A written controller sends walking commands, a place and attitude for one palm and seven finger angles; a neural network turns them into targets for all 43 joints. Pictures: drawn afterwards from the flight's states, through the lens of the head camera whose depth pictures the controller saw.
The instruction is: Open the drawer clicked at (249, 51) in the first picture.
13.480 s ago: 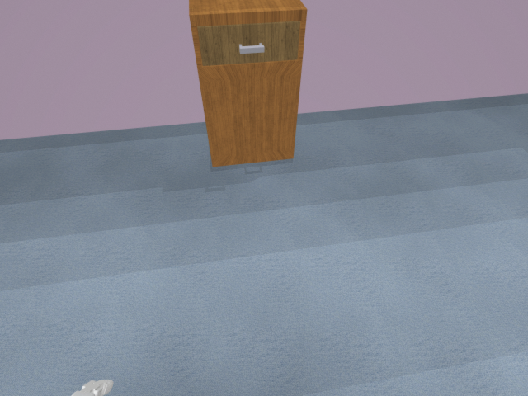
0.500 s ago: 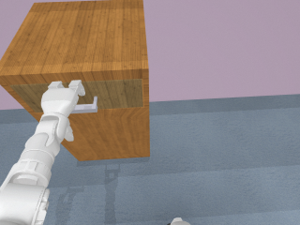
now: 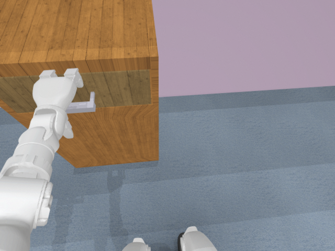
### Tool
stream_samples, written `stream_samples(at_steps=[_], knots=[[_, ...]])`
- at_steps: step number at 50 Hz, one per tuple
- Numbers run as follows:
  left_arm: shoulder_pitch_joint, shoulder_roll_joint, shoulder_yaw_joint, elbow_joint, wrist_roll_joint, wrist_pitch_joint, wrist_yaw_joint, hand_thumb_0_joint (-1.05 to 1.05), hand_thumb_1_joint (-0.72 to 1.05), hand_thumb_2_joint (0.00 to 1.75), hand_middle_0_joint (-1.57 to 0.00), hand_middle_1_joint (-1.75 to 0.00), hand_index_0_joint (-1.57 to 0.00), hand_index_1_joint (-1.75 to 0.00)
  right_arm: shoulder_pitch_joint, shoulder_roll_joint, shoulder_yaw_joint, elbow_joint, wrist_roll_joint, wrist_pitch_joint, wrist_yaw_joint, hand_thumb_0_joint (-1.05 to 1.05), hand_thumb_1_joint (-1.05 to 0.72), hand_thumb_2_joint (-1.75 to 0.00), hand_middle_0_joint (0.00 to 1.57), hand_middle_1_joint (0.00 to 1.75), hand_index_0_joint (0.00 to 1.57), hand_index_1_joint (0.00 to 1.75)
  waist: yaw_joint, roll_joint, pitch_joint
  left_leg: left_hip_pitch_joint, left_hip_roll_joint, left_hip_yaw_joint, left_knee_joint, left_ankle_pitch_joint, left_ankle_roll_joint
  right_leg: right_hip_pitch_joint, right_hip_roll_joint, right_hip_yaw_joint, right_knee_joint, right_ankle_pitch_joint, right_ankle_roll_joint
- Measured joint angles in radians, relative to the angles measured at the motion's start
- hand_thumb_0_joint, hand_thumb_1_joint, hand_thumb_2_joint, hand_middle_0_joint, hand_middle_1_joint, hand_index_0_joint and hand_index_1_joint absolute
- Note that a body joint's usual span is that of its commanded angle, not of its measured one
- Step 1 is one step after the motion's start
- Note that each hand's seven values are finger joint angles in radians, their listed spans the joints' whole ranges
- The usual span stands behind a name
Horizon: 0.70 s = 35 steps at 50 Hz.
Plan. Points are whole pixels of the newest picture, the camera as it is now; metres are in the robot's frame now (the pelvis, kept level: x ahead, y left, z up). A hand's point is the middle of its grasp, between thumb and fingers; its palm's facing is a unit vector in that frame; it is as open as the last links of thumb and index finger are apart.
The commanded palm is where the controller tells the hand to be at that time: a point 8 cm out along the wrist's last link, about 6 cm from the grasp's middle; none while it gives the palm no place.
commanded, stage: move the hooked fingers above the handle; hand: left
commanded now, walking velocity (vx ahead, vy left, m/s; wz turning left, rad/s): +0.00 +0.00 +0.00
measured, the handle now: (76, 101) +0.52 +0.24 -0.04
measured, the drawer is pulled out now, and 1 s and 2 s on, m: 0.00 0.00 0.00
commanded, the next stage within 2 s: lower the fingers behind the handle in 0.56 s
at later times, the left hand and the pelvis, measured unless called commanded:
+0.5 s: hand (65, 104) +0.48 +0.25 +0.01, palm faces -0.04 -0.01 -1.00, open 13.7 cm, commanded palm +0.47 +0.26 +0.06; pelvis -0.02 +0.00 -0.01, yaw +0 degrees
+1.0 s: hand (65, 105) +0.48 +0.25 +0.01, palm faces -0.03 +0.00 -1.00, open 13.7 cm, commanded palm +0.47 +0.25 +0.04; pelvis -0.03 -0.01 -0.02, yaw +0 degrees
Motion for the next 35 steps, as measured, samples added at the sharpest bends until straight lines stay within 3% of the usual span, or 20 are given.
stream_samples(at_steps=[7, 13, 20, 35], knots=[[-0.026, 0.014, 0.003, 0.039, -0.011, 0.036, -0.039, 0.00, -0.49, 0.30, -0.33, -1.21, -0.33, -1.22, -0.018, 0.008, 0.019, -0.031, 0.009, 0.004, -0.005, 0.01, -0.90, -0.90, 0.20, 0.30, 0.21, 0.30, -0.023, -0.004, 0.009, 0.010, 0.004, 0.008, -0.009, 0.015, 0.000, 0.009, 0.004, 0.008, -0.013, 0.020, 0.000], [-0.042, 0.048, 0.011, 0.039, -0.002, 0.002, -0.061, 0.00, -0.49, 0.30, -0.33, -1.20, -0.33, -1.21, -0.014, 0.001, 0.031, -0.050, 0.013, -0.006, -0.018, 0.01, -0.90, -0.90, 0.20, 0.30, 0.21, 0.30, -0.032, -0.007, 0.018, -0.015, 0.004, 0.012, 0.007, 0.018, 0.000, -0.015, 0.005, 0.011, 0.000, 0.026, 0.002], [-0.057, 0.062, 0.013, 0.029, 0.003, -0.029, -0.040, 0.00, -0.49, 0.30, -0.33, -1.22, -0.33, -1.21, -0.002, -0.009, 0.030, -0.043, 0.010, -0.014, -0.024, 0.01, -0.90, -0.90, 0.20, 0.30, 0.21, 0.30, -0.030, -0.004, 0.015, -0.067, 0.000, 0.010, 0.045, 0.010, 0.001, -0.064, 0.001, 0.005, 0.036, 0.018, 0.004], [-0.081, 0.047, -0.002, 0.069, -0.004, 0.017, -0.031, 0.00, -0.49, 0.30, -0.33, -1.20, -0.35, -1.22, 0.000, -0.004, 0.034, -0.032, 0.011, -0.016, -0.019, 0.01, -0.90, -0.90, 0.20, 0.30, 0.21, 0.30, -0.035, 0.003, 0.012, -0.064, 0.000, 0.004, 0.040, 0.016, -0.002, -0.059, 0.000, 0.000, 0.029, 0.024, 0.001]])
